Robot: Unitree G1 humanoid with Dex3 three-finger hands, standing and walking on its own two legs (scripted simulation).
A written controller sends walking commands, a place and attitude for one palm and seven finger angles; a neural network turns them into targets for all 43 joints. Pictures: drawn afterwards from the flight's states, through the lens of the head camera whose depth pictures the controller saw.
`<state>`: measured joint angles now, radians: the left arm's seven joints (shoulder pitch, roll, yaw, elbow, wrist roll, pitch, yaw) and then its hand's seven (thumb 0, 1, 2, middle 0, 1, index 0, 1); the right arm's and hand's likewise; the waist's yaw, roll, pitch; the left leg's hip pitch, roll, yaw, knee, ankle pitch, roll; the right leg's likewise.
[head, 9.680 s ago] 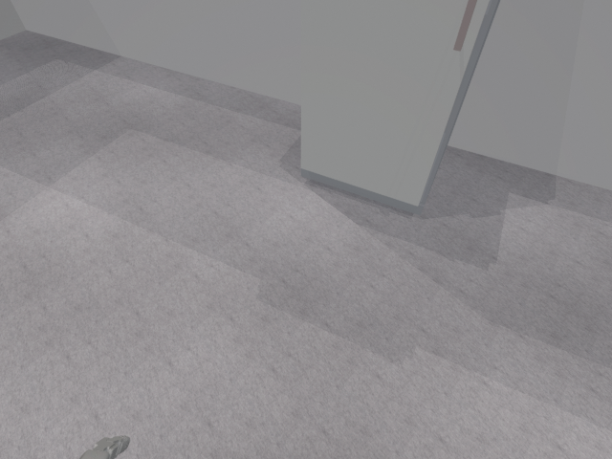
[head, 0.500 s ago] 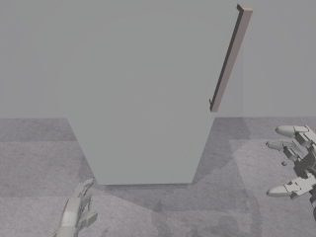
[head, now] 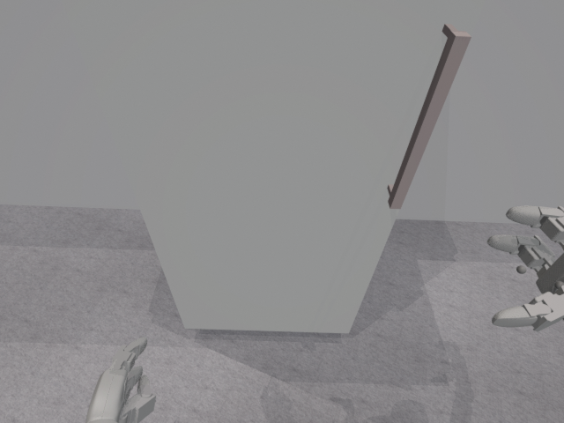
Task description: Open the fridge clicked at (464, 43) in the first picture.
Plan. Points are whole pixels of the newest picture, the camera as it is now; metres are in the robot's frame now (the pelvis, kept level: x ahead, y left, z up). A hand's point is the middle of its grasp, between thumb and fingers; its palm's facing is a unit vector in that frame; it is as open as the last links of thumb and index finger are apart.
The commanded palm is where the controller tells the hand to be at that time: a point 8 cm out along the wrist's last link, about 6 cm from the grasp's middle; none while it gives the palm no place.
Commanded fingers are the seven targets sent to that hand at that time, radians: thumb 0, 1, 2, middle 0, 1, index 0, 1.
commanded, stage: raise the hand to about handle height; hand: right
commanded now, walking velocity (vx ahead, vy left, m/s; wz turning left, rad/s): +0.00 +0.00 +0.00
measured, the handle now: (417, 130) +0.53 -0.21 +0.17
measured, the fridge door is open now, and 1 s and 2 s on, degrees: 0 0 0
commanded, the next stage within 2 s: move the hooked fingers beside the handle in 0.22 s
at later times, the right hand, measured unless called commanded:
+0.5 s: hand (524, 267) +0.28 -0.28 +0.15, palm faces +0.12 +0.99 -0.03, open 13.9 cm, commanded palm +0.26 -0.32 +0.15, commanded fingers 0.00 0.50 -0.30 0.30 1.20 0.30 1.20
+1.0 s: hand (488, 219) +0.36 -0.27 +0.14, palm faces +0.09 +1.00 -0.01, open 13.9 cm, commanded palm +0.34 -0.32 +0.15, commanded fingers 0.00 0.50 -0.30 0.30 1.20 0.30 1.20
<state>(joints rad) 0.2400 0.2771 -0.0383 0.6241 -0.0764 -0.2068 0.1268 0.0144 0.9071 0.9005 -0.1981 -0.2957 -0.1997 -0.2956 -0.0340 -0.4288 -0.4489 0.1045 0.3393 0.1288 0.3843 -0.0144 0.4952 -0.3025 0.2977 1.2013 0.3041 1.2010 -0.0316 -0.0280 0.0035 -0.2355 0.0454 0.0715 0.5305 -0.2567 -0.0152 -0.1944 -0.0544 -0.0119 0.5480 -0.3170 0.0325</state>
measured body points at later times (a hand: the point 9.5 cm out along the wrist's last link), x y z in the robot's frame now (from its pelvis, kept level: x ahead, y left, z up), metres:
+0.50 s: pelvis -0.01 +0.00 +0.00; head -0.02 +0.01 +0.45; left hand +0.17 +0.24 -0.07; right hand +0.26 -0.33 +0.15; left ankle +0.02 +0.13 -0.73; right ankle -0.01 -0.14 -0.73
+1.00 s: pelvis +0.00 +0.00 +0.00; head +0.01 +0.00 +0.45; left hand +0.14 +0.26 -0.09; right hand +0.35 -0.32 +0.14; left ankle +0.02 +0.13 -0.73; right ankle -0.01 -0.14 -0.73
